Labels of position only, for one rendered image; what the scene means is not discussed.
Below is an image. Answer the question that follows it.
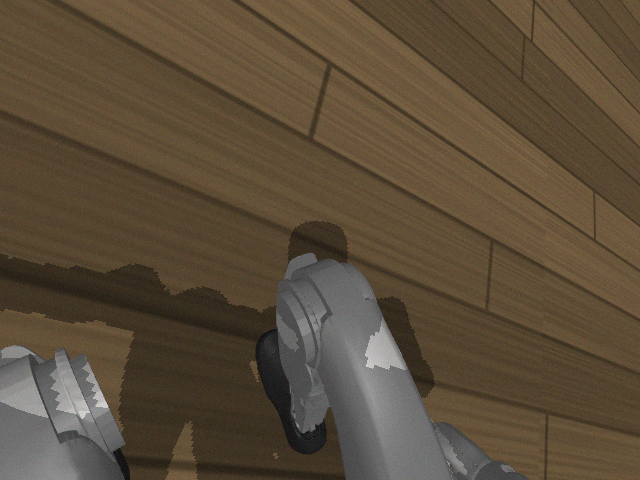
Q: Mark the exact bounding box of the right robot hand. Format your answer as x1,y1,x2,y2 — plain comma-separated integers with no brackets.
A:
430,418,493,480

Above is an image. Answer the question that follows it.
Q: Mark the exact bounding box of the right robot foot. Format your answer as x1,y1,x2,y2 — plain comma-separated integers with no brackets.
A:
255,329,327,455

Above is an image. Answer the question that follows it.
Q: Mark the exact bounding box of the left robot foot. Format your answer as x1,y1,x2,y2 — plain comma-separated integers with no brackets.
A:
113,448,130,480

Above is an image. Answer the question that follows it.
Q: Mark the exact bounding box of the right robot arm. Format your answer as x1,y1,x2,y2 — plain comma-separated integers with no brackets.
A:
475,461,530,480

